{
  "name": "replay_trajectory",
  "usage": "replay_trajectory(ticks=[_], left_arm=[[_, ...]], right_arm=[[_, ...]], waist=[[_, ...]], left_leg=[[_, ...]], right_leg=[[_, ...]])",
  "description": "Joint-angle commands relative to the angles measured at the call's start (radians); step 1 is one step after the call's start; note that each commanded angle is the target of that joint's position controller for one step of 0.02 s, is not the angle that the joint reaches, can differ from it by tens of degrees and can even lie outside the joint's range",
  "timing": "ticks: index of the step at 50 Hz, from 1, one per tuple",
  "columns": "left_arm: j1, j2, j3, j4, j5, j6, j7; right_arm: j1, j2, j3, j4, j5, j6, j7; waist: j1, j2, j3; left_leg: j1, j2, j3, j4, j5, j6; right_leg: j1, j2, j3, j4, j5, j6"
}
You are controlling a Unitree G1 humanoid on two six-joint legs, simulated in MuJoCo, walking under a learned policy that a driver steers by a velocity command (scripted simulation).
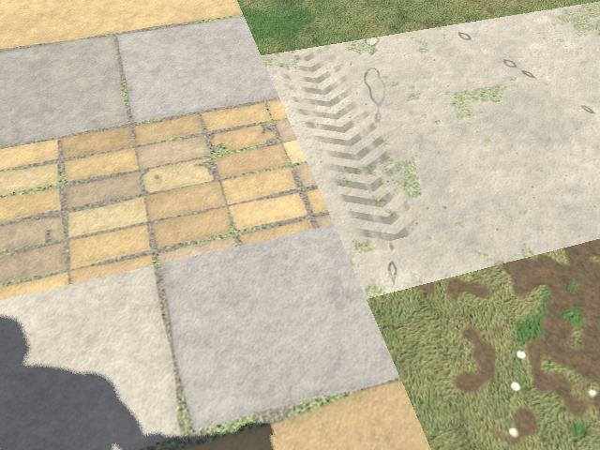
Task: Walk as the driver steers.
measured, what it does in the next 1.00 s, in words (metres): steps on the spot, turning left: right foot, then left foot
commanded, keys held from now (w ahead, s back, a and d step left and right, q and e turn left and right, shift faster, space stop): q+shift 0.70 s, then shift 0.22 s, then e+shift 0.08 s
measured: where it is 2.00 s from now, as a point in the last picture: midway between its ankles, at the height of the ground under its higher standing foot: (225, 373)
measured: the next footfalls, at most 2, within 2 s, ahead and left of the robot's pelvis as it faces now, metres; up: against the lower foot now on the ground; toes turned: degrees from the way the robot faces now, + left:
right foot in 0.02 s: +0.02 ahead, -0.14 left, +0.00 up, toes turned +5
left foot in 0.40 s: +0.02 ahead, +0.13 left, +0.00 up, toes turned +22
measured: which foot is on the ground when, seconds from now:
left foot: down 0.00-0.04, up 0.06-0.38, down 0.40-0.88, up 0.90-1.00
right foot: up 0.00-0.00, down 0.02-0.40, up 0.42-0.86, down 0.88-1.00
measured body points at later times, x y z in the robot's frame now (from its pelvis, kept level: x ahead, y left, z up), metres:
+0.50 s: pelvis -0.01 +0.03 -0.01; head +0.04 +0.08 +0.44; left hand +0.05 +0.36 -0.12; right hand +0.25 -0.18 -0.08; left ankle -0.02 +0.12 -0.74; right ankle +0.00 -0.13 -0.66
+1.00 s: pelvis +0.05 +0.03 +0.00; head +0.08 +0.04 +0.45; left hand -0.03 +0.33 -0.09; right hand +0.38 -0.04 -0.09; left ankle -0.06 +0.10 -0.69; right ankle +0.15 -0.04 -0.74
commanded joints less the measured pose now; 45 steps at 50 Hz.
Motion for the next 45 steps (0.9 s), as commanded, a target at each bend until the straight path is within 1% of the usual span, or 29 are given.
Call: replay_trajectory(ticks=[1,2,3,4,5,6,7,9,12,14,17,18,19,20,21,22,23,24,25,26,28,30,32,36,40,42,43,44,45], left_arm=[[0.088,0.166,0.055,-0.05,0.006,-0.015,0.017],[0.095,0.251,0.075,-0.054,0.03,-0.005,0.03],[0.101,0.246,0.082,-0.038,0.044,-0.001,0.023],[0.072,0.187,0.067,-0.057,0.05,-0.01,0.022],[0.05,0.148,0.055,-0.059,0.047,-0.02,0.026],[0.001,0.127,0.048,-0.064,0.036,-0.03,0.029],[-0.034,0.117,0.047,-0.062,0.021,-0.039,0.031],[-0.038,0.114,0.051,-0.053,0.019,-0.041,0.035],[-0.026,0.13,0.063,-0.042,0.018,-0.033,0.039],[-0.022,0.165,0.078,-0.035,0.011,-0.032,0.031],[-0.029,0.187,0.09,-0.027,-0.018,-0.045,0.009],[-0.042,0.18,0.09,-0.023,-0.029,-0.049,0.004],[-0.004,0.153,0.086,-0.004,-0.03,-0.054,-0.004],[0.02,0.122,0.078,-0.012,-0.006,-0.06,-0.01],[-0.05,0.055,0.049,-0.097,0.035,-0.065,-0.005],[-0.117,0.111,0.061,-0.092,0.026,-0.063,0.003],[-0.141,0.125,0.063,-0.098,0.006,-0.065,0.007],[-0.123,0.133,0.068,-0.08,0.009,-0.065,0.015],[-0.113,0.151,0.076,-0.073,0.02,-0.063,0.025],[-0.096,0.152,0.079,-0.063,0.023,-0.061,0.024],[-0.057,0.121,0.07,-0.042,0.022,-0.062,0.015],[-0.061,0.098,0.06,-0.035,0.016,-0.062,0.013],[-0.08,0.089,0.054,-0.037,0.013,-0.063,0.011],[-0.086,0.104,0.055,-0.03,0.006,-0.071,0.002],[-0.068,0.116,0.055,-0.023,0.004,-0.084,-0.014],[-0.029,0.116,0.057,-0.013,0.003,-0.093,-0.023],[-0.017,0.123,0.059,-0.01,0.009,-0.096,-0.023],[-0.03,0.171,0.063,-0.028,0.028,-0.095,-0.018],[-0.047,0.228,0.072,-0.022,0.049,-0.085,-0.014]], right_arm=[[-0.018,-0.193,-0.04,-0.067,0.015,-0.025,0.009],[-0.019,-0.135,-0.027,-0.09,0.003,-0.041,0.017],[-0.044,-0.149,-0.03,-0.105,0.019,-0.048,0.014],[-0.059,-0.198,-0.049,-0.102,0.019,-0.042,0.01],[-0.043,-0.202,-0.063,-0.091,0.023,-0.028,0.005],[0.0,-0.186,-0.067,-0.074,0.02,-0.006,-0.004],[0.018,-0.167,-0.065,-0.073,0.017,0.012,-0.008],[-0.008,-0.131,-0.054,-0.1,0.016,0.028,-0.004],[-0.062,-0.099,-0.038,-0.156,0.016,0.032,0.023],[-0.065,-0.109,-0.039,-0.184,0.013,0.034,0.041],[-0.025,-0.144,-0.058,-0.201,0.016,0.051,0.055],[0.015,-0.148,-0.066,-0.194,0.016,0.056,0.053],[0.078,-0.178,-0.085,-0.178,0.012,0.056,0.04],[0.154,-0.292,-0.123,-0.179,0.012,0.05,0.019],[0.144,-0.406,-0.133,-0.216,-0.021,0.027,0.016],[0.15,-0.343,-0.117,-0.218,-0.036,-0.004,0.031],[0.112,-0.312,-0.103,-0.21,-0.027,-0.023,0.027],[0.057,-0.28,-0.095,-0.208,-0.004,-0.026,0.016],[-0.004,-0.252,-0.083,-0.22,0.013,-0.017,0.005],[-0.044,-0.242,-0.075,-0.234,0.012,-0.009,-0.007],[-0.052,-0.243,-0.074,-0.244,-0.001,0.001,-0.022],[-0.038,-0.251,-0.077,-0.242,0.003,0.005,-0.029],[-0.037,-0.26,-0.081,-0.244,0.007,0.011,-0.033],[-0.055,-0.262,-0.082,-0.255,0.004,0.021,-0.03],[-0.058,-0.233,-0.064,-0.254,-0.003,0.027,-0.016],[-0.083,-0.219,-0.053,-0.256,0.004,0.029,-0.014],[-0.075,-0.203,-0.046,-0.253,0.005,0.029,-0.015],[-0.02,-0.158,-0.031,-0.25,-0.012,0.024,-0.014],[0.022,-0.163,-0.033,-0.257,-0.008,0.016,-0.015]], waist=[[0.054,0.14,-0.144],[0.034,-0.085,-0.158],[0.065,-0.24,-0.154],[0.084,-0.203,-0.123],[0.072,-0.178,-0.105],[0.043,-0.152,-0.091],[0.027,-0.15,-0.074],[0.036,-0.142,-0.059],[0.066,-0.145,-0.086],[0.069,-0.146,-0.107],[0.046,-0.144,-0.115],[0.017,-0.129,-0.119],[-0.006,-0.064,-0.142],[-0.03,0.155,-0.161],[-0.004,0.394,-0.219],[-0.069,0.219,-0.286],[-0.041,0.182,-0.211],[-0.005,0.118,-0.154],[0.023,0.108,-0.124],[0.046,0.119,-0.125],[0.059,0.119,-0.156],[0.052,0.114,-0.159],[0.044,0.132,-0.152],[0.033,0.177,-0.15],[0.011,0.208,-0.179],[0.04,0.202,-0.169],[0.048,0.174,-0.159],[0.013,0.018,-0.178],[-0.038,-0.222,-0.117]], left_leg=[[-0.053,0.119,-0.208,-0.042,0.208,0.11],[-0.196,0.02,-0.093,0.101,-0.016,0.037],[-0.235,-0.026,0.034,0.227,-0.275,-0.006],[-0.277,-0.001,0.035,0.434,-0.375,-0.036],[-0.325,0.004,0.029,0.588,-0.388,-0.051],[-0.339,0.022,0.014,0.658,-0.35,-0.065],[-0.36,0.039,0.012,0.675,-0.296,-0.077],[-0.367,0.053,0.051,0.636,-0.21,-0.096],[-0.304,0.075,0.093,0.459,-0.153,-0.093],[-0.225,0.072,0.127,0.361,-0.151,-0.069],[-0.124,0.045,0.174,0.222,-0.108,-0.019],[-0.045,0.024,0.193,0.13,-0.041,0.005],[0.092,-0.008,0.171,0.038,0.053,0.044],[0.307,0.109,-0.069,-0.042,0.461,0.13],[0.398,0.365,-0.544,-0.079,0.678,0.375],[0.369,0.393,-0.537,-0.129,0.517,0.42],[0.311,0.339,-0.452,-0.144,0.389,0.37],[0.258,0.275,-0.379,-0.147,0.29,0.304],[0.206,0.239,-0.338,-0.147,0.265,0.261],[0.144,0.203,-0.298,-0.147,0.29,0.241],[0.119,0.168,-0.276,-0.135,0.325,0.235],[0.119,0.146,-0.293,-0.125,0.291,0.228],[0.114,0.13,-0.332,-0.115,0.219,0.219],[0.095,0.12,-0.408,-0.084,0.148,0.204],[0.108,0.126,-0.447,-0.008,0.333,0.206],[0.093,0.102,-0.457,0.026,0.333,0.184],[0.058,0.072,-0.441,0.048,0.241,0.149],[-0.001,-0.006,-0.357,0.177,-0.009,0.094],[-0.15,-0.163,-0.183,0.342,-0.369,0.021]], right_leg=[[0.274,-0.053,0.012,-0.205,0.245,-0.067],[0.327,-0.234,0.146,-0.15,0.455,-0.157],[0.224,-0.347,0.227,-0.196,0.464,-0.277],[0.205,-0.377,0.245,-0.219,0.513,-0.327],[0.198,-0.369,0.212,-0.22,0.567,-0.326],[0.187,-0.336,0.143,-0.213,0.579,-0.297],[0.183,-0.32,0.09,-0.207,0.597,-0.277],[0.177,-0.291,0.007,-0.219,0.579,-0.266],[0.2,-0.295,-0.065,-0.204,0.531,-0.263],[0.189,-0.322,-0.089,-0.187,0.551,-0.26],[0.175,-0.35,-0.125,-0.119,0.535,-0.225],[0.142,-0.338,-0.162,-0.054,0.507,-0.19],[0.072,-0.292,-0.219,0.079,0.462,-0.135],[-0.162,-0.187,-0.28,0.356,0.182,-0.042],[-0.464,-0.002,-0.176,0.635,-0.409,0.028],[-0.487,-0.011,0.0,0.743,-0.398,0.016],[-0.499,-0.023,0.021,0.74,-0.308,-0.013],[-0.499,-0.044,0.028,0.679,-0.209,-0.026],[-0.48,-0.052,0.032,0.615,-0.13,-0.028],[-0.416,-0.037,0.024,0.597,-0.072,-0.022],[-0.364,0.001,0.015,0.554,-0.003,-0.004],[-0.352,0.028,0.021,0.446,0.026,0.012],[-0.337,0.047,0.035,0.348,0.042,0.022],[-0.275,0.062,0.054,0.21,0.047,0.021],[-0.16,0.044,0.033,0.106,0.019,-0.002],[-0.054,0.032,0.012,-0.059,0.116,-0.031],[0.028,0.0,0.028,-0.159,0.248,-0.054],[0.114,-0.157,0.193,-0.205,0.393,-0.111],[0.119,-0.31,0.386,-0.231,0.594,-0.277]])
Over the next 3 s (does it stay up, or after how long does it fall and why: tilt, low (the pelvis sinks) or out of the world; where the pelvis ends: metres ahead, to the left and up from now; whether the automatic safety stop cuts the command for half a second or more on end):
stays up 1.19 0.19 -0.01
